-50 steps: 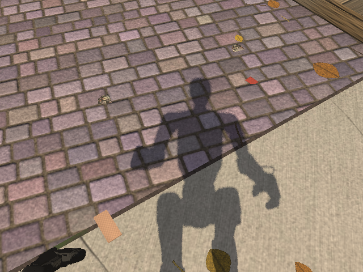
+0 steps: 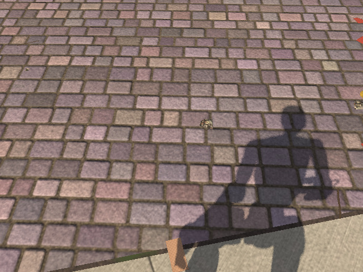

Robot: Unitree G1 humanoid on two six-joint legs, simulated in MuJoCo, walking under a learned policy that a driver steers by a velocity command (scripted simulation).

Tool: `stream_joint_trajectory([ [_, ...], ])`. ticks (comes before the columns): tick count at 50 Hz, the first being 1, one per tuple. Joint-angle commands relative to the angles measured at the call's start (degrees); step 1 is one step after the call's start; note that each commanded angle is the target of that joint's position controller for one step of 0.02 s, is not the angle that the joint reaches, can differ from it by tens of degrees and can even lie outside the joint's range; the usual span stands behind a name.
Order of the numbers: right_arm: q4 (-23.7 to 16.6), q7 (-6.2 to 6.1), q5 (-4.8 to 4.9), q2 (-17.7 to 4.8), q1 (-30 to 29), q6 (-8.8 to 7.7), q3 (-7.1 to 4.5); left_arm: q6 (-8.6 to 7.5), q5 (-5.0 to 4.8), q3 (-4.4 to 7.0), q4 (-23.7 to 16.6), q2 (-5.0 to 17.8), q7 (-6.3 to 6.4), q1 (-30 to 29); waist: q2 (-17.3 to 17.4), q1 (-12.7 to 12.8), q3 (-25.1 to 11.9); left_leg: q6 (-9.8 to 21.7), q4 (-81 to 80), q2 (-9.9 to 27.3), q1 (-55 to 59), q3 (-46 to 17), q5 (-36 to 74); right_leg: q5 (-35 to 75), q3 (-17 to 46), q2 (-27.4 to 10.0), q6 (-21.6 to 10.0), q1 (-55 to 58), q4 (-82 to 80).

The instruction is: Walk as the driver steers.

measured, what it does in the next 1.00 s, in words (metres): walks ahead, turning right: left foot, then right foot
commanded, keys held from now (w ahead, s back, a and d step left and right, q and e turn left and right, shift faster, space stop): w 0.38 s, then w+e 0.62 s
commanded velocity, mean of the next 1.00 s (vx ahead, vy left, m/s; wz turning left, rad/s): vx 0.48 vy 0.00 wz -0.23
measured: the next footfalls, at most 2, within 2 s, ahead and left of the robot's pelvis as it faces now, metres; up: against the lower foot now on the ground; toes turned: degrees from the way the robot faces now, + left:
left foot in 0.08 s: +0.17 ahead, +0.14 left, +0.00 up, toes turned +2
right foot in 0.64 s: +0.51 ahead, -0.08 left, +0.00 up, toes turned -7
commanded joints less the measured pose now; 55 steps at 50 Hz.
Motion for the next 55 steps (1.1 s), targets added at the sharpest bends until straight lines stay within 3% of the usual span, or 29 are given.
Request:
stream_joint_trajectory([
  [1, -5.05, 0.21, 0.29, -3.57, -4.77, -0.74, -0.56, -0.76, -0.88, 2.71, -3.84, 11.89, -0.04, -4.28, -8.1, -2.81, 3.44, 0.69, -6.06, -1.44, 7.71, 1.91, 5.15, 5.72, 7.74, -12.03, -10.59, -8.84, -7.06],
  [3, -2.42, -0.58, 0.13, -6.39, 3.45, -0.37, -2.13, -0.78, -0.59, 2.32, -3.65, 10.97, -0.04, -4.78, -6.78, -7.4, 0.46, 2.63, -7.65, -3.23, 18.87, 2.98, 4.04, 15.99, 5.06, -10.61, -8.46, -11.2, 1.43],
  [4, -0.16, -1.21, 0.21, -8.89, 11.54, -0.28, -3.48, -0.92, -0.09, 1.48, -3.5, 8.44, -0.06, -4.43, -4.1, -11.18, -4.0, 4.4, -8.58, -1.99, 28.74, 1.11, 3.06, 20.79, 1.29, -7.4, -6.4, -14.22, 13.68],
  [5, 0.81, -2.03, -0.99, -14.31, 19.59, -0.07, -4.6, -1.19, 1.39, -0.15, -5.53, 3.38, 0.03, -3.37, 9.48, -12.83, -10.9, 9.68, -13.51, 11.52, 42.04, -18.64, -5.95, 7.95, -2.91, -1.74, -2.35, -27.24, 36.43],
  [6, 1.04, -1.3, -1.21, -15.88, 21.45, -0.56, -4.28, -2.3, 0.31, -0.68, -6.82, 1.96, 0.33, -1.15, 19.88, -11.12, -15.66, 15.99, -26.28, 19.35, 45.73, -45.4, -20.6, -14.98, 3.43, 4.83, -1.46, -38.19, 50.54],
  [7, 0.52, -0.91, -0.84, -11.54, 16.55, -1.25, -2.83, -2.9, -1.37, 0.91, -6.82, 7.68, 0.01, -3.56, 12.45, -10.02, -8.95, 14.55, -28.0, 19.16, 40.47, -42.76, -26.29, -11.72, 6.42, 0.71, -2.46, -43.75, 56.93],
  [8, 0.09, -0.75, -0.55, -9.06, 12.93, -1.62, -2.03, -3.28, -1.68, 1.31, -7.54, 9.22, -0.28, -7.12, 9.24, -8.91, -3.33, 12.89, -27.66, 17.28, 34.25, -34.46, -21.93, -6.12, 5.18, -2.04, -4.02, -44.8, 56.34],
  [9, -0.16, -0.61, -0.89, -7.87, 9.76, -1.75, -1.59, -3.34, -0.92, 1.24, -7.23, 8.19, -0.12, -8.13, 4.94, -7.33, -1.35, 11.77, -28.08, 14.5, 29.26, -28.15, -14.82, -0.92, 4.58, -4.19, -4.31, -42.83, 54.03],
  [10, -0.29, -0.45, -1.35, -6.7, 7.72, -1.96, -1.27, -3.1, -0.12, 1.39, -7.01, 7.46, -0.09, -8.13, 4.79, -5.89, -0.03, 11.06, -28.96, 12.04, 25.54, -23.09, -8.42, 2.67, 4.73, -5.69, -4.24, -40.59, 50.92],
  [12, 0.2, -0.64, -1.59, -5.52, 6.82, -2.44, -1.0, -2.08, 0.02, 1.24, -6.21, 5.76, -0.39, -6.88, 5.74, -4.21, -0.35, 11.02, -31.23, 9.77, 22.28, -17.3, -0.98, 6.74, 4.32, -6.55, -3.6, -36.8, 48.42],
  [17, 2.98, -1.67, -1.11, -6.65, 10.7, -2.65, -1.24, -1.15, 1.03, 0.97, -8.78, 4.31, -0.32, -14.9, 1.96, -5.32, 2.66, 12.05, -33.45, 9.18, 23.6, -10.51, 9.55, 16.54, 3.54, -6.1, -0.75, -42.85, 35.08],
  [22, 5.39, -2.54, -0.97, -8.27, 14.01, -2.09, -1.48, -1.99, 0.29, -0.16, -11.11, 2.54, -1.77, -23.68, 2.17, -8.53, 4.27, 10.29, -34.47, 8.58, 25.42, -3.62, 11.39, 27.0, 0.54, -3.45, -1.01, -39.39, 20.04],
  [26, 7.85, -2.65, -0.98, -8.02, 16.73, -1.2, -1.59, -2.2, -0.38, -0.54, -13.8, 2.53, -3.43, -28.61, 1.54, -9.88, 5.72, 9.41, -31.86, 11.32, 33.55, -0.24, 15.43, 23.88, 0.77, -1.79, -3.53, -41.35, 15.15],
  [29, 7.8, -3.15, -0.98, -9.42, 15.32, -0.25, -2.01, -2.36, -0.12, 0.0, -14.81, 4.03, -4.48, -27.3, 3.46, -7.81, 3.08, 7.62, -24.76, 12.24, 38.21, 2.32, 36.01, 16.43, -2.15, 1.45, -6.37, -36.57, 14.01],
  [30, 7.51, -3.49, -1.13, -10.29, 14.87, 0.15, -2.22, -2.19, 0.03, 0.74, -14.34, 5.44, -4.45, -24.14, 5.08, -6.07, 0.05, 6.79, -19.5, 11.97, 39.4, 3.2, 47.78, 13.52, -3.92, 3.57, -7.47, -31.7, 14.78],
  [31, 7.07, -3.88, -1.31, -10.74, 13.99, 0.79, -2.23, -2.01, 0.05, 2.02, -12.79, 7.63, -4.24, -17.25, 5.7, -2.33, -4.32, 5.53, -9.81, 10.69, 38.69, 4.99, 56.09, 12.66, -5.5, 6.05, -8.91, -22.99, 14.11],
  [32, 6.24, -4.4, -1.43, -10.71, 13.49, 1.07, -1.98, -1.72, -0.08, 3.63, -10.84, 10.71, -3.54, -8.26, 4.24, 2.1, -9.32, 3.39, 3.55, 8.84, 30.07, 6.61, 52.75, 14.7, -2.62, 5.59, -11.09, -7.74, 12.99],
  [33, 3.72, -4.04, -2.59, -6.01, 17.92, 0.0, -0.31, -1.28, 0.55, 5.32, -10.32, 16.89, -2.58, -0.17, -6.88, 1.55, -18.15, -0.29, 26.26, 2.6, 6.67, 6.77, 26.38, 12.66, 21.71, -9.06, -19.68, 17.01, 14.44],
  [34, 3.68, -2.95, -2.42, -2.79, 19.01, -2.16, 1.22, -1.42, -0.43, 4.59, -10.28, 15.23, -2.66, -0.41, -12.33, -0.24, -24.7, -2.07, 40.07, -7.4, -8.62, -3.02, -18.8, 3.34, 48.71, -17.84, -27.14, 26.89, 3.23],
  [35, 2.12, -2.04, -0.03, -8.08, 12.95, -4.02, -0.17, -1.36, -0.08, 3.59, -10.18, 11.48, -2.41, -1.55, -8.43, 1.95, -19.2, -0.54, 42.82, -3.3, -14.97, -9.01, -16.3, -0.54, 42.99, -15.55, -23.32, 23.82, 0.65],
  [36, 0.38, -1.84, 1.03, -8.55, 8.21, -5.02, -0.03, -1.42, 0.13, 3.15, -10.86, 9.82, -2.1, -4.72, -4.98, 1.12, -11.86, 0.58, 39.8, -0.59, -15.99, -7.95, -11.62, 1.91, 34.58, -13.34, -20.83, 15.28, -0.1],
  [37, 0.0, -2.18, 0.07, -8.07, 6.36, -5.39, -0.05, -1.5, 0.28, 2.67, -11.64, 8.6, -2.02, -8.4, -0.01, -1.45, -6.46, 0.61, 33.89, 1.6, -13.84, -7.19, -8.26, 7.69, 28.68, -10.96, -19.35, 5.39, -1.4],
  [38, 0.03, -2.6, -1.19, -8.57, 6.18, -5.0, -0.62, -1.64, 0.74, 2.15, -12.54, 7.05, -1.89, -10.94, 0.25, -3.54, -3.92, 0.11, 29.38, 3.24, -9.92, -7.04, -6.15, 13.12, 24.63, -8.95, -18.48, -1.55, -2.74],
  [39, -0.13, -2.63, -1.72, -8.16, 7.07, -4.29, -0.74, -1.59, 1.15, 1.95, -13.32, 6.66, -1.72, -12.25, -1.06, -5.23, -3.0, -0.53, 27.56, 3.75, -6.84, -7.07, -5.25, 15.78, 23.14, -7.57, -18.58, -6.14, -4.16],
  [42, -1.14, -2.9, -2.31, -5.97, 7.22, -2.61, -0.33, -1.78, 0.64, 2.51, -13.49, 8.23, -0.95, -11.64, -2.6, -6.39, -1.48, -3.38, 19.89, 3.82, -5.0, -5.19, -2.33, 21.63, 18.34, -5.83, -19.26, -13.67, -5.99],
  [47, -4.41, -2.58, -1.96, -3.35, -4.56, -2.91, 0.77, -0.96, -0.16, 3.21, -12.37, 10.23, 0.38, -6.9, -3.91, -1.79, -0.19, -4.9, -2.8, -0.48, 0.63, -3.67, 17.21, 16.54, 13.69, -1.03, -14.49, -18.06, -4.28],
  [52, -5.93, -1.43, -0.7, -6.53, -8.05, -3.88, -0.37, 0.12, -0.55, 3.21, -11.46, 9.72, 0.87, -3.32, -5.74, -1.33, -1.1, -3.37, -10.99, -2.06, 3.1, -6.7, 14.19, 10.67, 22.05, -4.43, -12.7, -9.73, 2.8],
  [54, -5.12, -1.34, -0.55, -7.75, -4.23, -4.4, -1.15, 0.5, -0.18, 3.29, -11.96, 9.54, 0.92, -4.45, -7.35, -4.0, -1.8, -1.24, -12.9, -2.17, 8.22, -6.04, 9.5, 12.11, 24.44, -4.77, -11.42, -8.52, 7.15],
  [55, -3.95, -1.67, -0.92, -9.05, 0.87, -4.64, -1.96, 0.51, 0.06, 2.73, -12.34, 7.87, 0.78, -4.72, -6.96, -6.67, -4.5, 0.61, -14.64, -1.37, 16.3, -5.68, 9.02, 14.03, 23.12, -2.34, -9.78, -9.94, 12.47],
])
